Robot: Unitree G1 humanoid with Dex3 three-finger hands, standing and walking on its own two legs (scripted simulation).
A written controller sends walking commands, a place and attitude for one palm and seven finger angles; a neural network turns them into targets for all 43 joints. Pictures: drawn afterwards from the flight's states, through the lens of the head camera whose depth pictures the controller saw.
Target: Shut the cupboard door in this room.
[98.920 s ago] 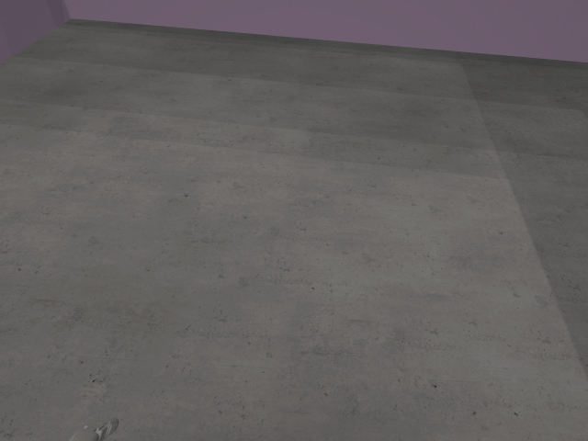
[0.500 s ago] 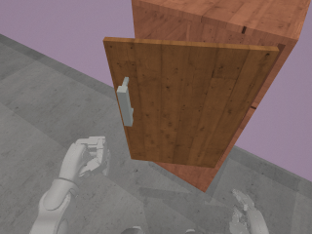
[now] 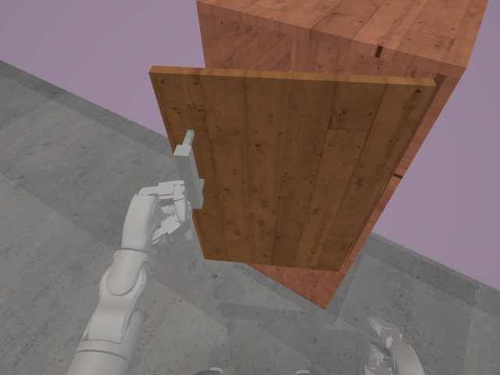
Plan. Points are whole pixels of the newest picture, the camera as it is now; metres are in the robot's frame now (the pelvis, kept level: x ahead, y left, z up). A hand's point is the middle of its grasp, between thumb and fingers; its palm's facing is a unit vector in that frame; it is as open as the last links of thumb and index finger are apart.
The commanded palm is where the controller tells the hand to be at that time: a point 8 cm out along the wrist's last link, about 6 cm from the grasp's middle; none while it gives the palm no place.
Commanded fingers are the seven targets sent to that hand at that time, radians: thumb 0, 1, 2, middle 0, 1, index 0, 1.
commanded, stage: bring the fist close to the handle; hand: left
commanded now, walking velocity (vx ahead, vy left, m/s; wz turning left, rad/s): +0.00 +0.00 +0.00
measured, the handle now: (193, 170) +0.43 +0.12 +0.08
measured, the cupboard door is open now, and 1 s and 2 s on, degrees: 26 23 11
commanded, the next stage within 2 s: push the door shut along its arc in 0.54 s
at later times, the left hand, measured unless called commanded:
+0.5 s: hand (206, 220) +0.33 +0.08 +0.08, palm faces -0.10 -0.99 -0.04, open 3.1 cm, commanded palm +0.31 +0.13 +0.08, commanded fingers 0.00 0.90 0.90 -1.30 -1.50 -1.30 -1.50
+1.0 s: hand (208, 198) +0.37 +0.09 +0.08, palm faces -0.18 -0.98 -0.04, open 3.1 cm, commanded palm +0.36 +0.13 +0.08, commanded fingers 0.00 0.90 0.90 -1.30 -1.50 -1.30 -1.50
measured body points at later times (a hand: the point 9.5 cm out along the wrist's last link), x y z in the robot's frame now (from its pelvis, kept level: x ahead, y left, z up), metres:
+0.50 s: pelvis +0.00 -0.02 +0.01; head +0.03 -0.04 +0.45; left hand +0.33 +0.14 +0.09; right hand +0.13 -0.26 -0.10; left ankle +0.01 +0.11 -0.69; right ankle +0.01 -0.11 -0.69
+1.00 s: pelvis -0.01 +0.00 +0.00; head +0.03 -0.02 +0.45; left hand +0.37 +0.14 +0.09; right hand +0.12 -0.25 -0.11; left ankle +0.01 +0.11 -0.69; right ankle +0.01 -0.11 -0.69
